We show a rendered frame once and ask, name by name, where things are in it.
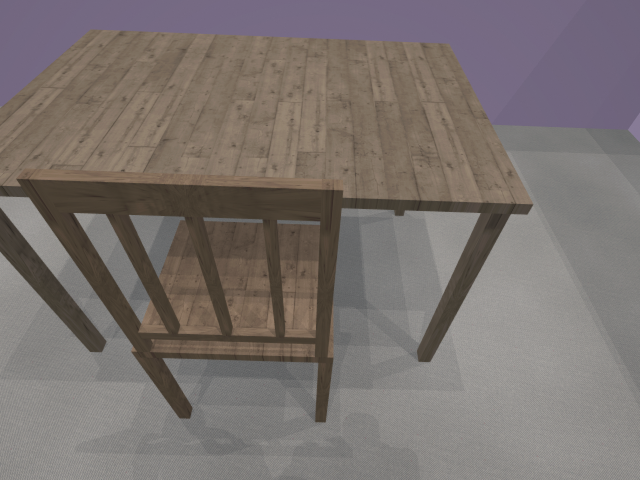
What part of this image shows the table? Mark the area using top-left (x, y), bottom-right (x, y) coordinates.
top-left (0, 29), bottom-right (534, 362)

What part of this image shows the chair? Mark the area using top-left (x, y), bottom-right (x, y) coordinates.
top-left (16, 168), bottom-right (343, 422)

